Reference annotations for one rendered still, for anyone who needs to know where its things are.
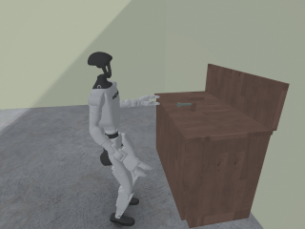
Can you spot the robot right shin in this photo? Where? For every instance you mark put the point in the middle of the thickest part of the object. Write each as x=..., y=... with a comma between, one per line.
x=122, y=202

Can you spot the robot right forearm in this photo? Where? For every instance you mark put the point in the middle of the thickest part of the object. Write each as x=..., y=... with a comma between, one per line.
x=107, y=144

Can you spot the counter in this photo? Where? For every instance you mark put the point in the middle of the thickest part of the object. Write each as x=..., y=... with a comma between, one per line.
x=212, y=152

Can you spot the robot shin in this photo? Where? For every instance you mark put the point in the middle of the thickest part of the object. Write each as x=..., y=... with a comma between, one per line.
x=122, y=202
x=134, y=180

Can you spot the robot left shin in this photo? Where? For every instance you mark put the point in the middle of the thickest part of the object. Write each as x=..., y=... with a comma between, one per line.
x=134, y=180

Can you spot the tap lever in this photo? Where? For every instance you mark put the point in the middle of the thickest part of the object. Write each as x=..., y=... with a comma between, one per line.
x=183, y=104

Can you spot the right robot upper arm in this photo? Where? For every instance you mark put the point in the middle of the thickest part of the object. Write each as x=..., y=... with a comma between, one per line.
x=96, y=102

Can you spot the robot left forearm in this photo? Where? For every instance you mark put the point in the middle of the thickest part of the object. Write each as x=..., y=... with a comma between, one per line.
x=129, y=103

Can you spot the right robot hand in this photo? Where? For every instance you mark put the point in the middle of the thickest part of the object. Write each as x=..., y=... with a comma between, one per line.
x=131, y=162

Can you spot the left robot hand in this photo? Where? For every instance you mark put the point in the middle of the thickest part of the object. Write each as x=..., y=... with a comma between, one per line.
x=144, y=100

